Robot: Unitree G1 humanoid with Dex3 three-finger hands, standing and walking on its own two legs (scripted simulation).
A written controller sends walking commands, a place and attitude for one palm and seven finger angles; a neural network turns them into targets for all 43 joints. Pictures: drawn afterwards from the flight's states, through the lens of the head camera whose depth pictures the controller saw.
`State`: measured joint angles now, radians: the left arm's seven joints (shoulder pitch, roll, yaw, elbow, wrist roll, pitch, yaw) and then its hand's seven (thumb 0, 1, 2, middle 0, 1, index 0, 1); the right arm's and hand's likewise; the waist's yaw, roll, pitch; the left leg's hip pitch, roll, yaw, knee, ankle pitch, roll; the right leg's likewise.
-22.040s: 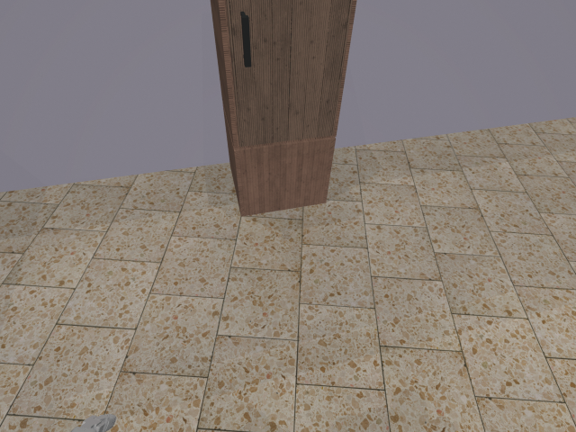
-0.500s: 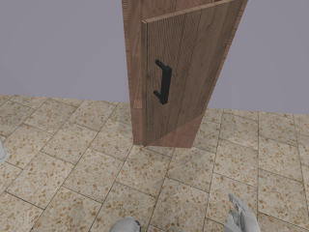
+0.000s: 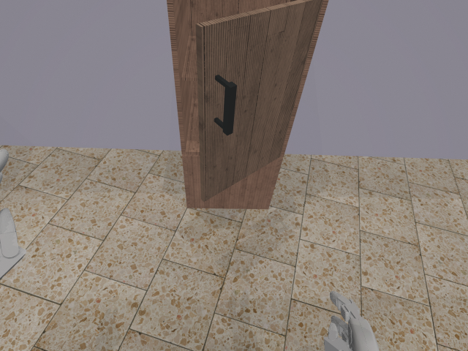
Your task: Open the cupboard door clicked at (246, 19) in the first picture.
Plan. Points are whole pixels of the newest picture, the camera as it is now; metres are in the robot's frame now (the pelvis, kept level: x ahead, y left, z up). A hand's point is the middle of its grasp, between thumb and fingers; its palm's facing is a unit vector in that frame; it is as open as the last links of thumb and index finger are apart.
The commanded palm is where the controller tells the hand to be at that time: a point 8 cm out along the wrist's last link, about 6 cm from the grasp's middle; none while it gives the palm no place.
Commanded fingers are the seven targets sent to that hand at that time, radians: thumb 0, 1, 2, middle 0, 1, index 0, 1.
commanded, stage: stop stepping back and stand still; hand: left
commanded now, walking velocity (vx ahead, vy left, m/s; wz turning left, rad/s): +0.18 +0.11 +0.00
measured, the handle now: (224, 106) +0.65 +0.07 +0.06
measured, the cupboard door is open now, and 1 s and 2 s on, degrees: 38 38 38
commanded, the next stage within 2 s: let the arm hang, fingers relaxed in 1.08 s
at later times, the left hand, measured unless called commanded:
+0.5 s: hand (4, 271) +0.17 +0.27 +0.16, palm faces +0.41 -0.78 -0.47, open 7.4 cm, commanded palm +0.11 +0.31 +0.17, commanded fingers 0.00 0.90 0.90 -0.20 -0.30 -0.20 -0.30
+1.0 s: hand out of the picture +0.14 +0.30 +0.15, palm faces +0.41 -0.79 -0.45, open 7.4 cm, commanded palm +0.08 +0.34 +0.17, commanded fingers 0.00 0.90 0.90 -0.20 -0.30 -0.20 -0.30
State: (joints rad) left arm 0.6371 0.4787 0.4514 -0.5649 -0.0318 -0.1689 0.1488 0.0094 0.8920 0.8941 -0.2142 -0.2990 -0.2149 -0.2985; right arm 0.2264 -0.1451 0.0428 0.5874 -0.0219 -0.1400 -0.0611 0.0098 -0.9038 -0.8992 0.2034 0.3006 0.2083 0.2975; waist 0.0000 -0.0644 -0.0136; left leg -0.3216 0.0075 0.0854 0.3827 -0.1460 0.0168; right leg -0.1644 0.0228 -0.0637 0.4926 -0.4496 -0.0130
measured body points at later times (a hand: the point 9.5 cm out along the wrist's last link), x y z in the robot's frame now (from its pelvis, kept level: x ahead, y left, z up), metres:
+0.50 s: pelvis -0.03 +0.01 -0.01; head -0.04 +0.02 +0.44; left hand +0.14 +0.31 +0.19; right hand +0.12 -0.24 -0.08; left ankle -0.02 +0.12 -0.74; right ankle -0.06 -0.08 -0.74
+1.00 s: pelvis -0.06 +0.04 +0.00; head -0.05 +0.05 +0.45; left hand +0.11 +0.34 +0.17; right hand +0.10 -0.19 -0.08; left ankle -0.02 +0.12 -0.74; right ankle -0.06 -0.08 -0.74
